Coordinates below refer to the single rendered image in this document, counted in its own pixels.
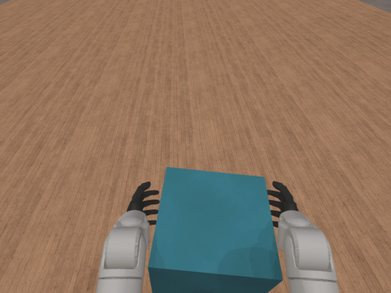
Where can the left robot forearm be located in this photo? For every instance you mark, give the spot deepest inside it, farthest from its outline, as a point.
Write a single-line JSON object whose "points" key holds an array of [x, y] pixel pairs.
{"points": [[122, 263]]}

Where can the robot left hand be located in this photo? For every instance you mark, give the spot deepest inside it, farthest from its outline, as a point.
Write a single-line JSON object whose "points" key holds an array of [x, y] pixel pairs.
{"points": [[137, 202]]}

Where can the carton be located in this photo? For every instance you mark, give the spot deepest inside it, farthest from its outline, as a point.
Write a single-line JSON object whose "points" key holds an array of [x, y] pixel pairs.
{"points": [[213, 234]]}

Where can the right robot forearm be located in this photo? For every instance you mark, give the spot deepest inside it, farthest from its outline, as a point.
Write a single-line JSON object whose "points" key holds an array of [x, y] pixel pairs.
{"points": [[308, 256]]}

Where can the robot right hand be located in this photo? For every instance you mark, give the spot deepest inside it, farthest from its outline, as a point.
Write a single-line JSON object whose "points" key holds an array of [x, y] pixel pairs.
{"points": [[287, 203]]}

